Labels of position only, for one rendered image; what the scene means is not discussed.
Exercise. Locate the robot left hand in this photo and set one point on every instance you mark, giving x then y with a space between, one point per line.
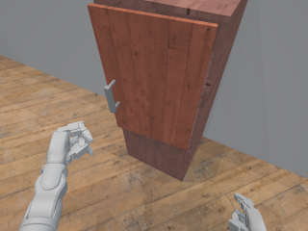
60 143

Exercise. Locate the robot left forearm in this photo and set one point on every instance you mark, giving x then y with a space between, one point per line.
44 211

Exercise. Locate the robot right hand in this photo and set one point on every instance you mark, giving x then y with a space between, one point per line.
250 220

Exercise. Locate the cupboard door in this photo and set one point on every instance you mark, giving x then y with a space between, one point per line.
159 63

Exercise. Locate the handle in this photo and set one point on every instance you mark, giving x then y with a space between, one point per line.
110 98

